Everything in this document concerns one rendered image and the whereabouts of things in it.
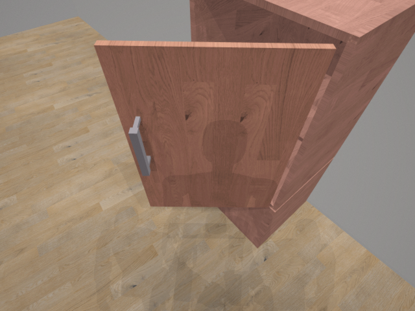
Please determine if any cupboard door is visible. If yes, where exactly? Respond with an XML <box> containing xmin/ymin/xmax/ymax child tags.
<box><xmin>94</xmin><ymin>40</ymin><xmax>336</xmax><ymax>207</ymax></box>

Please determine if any handle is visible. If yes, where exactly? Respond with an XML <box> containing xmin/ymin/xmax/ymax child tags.
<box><xmin>128</xmin><ymin>117</ymin><xmax>151</xmax><ymax>176</ymax></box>

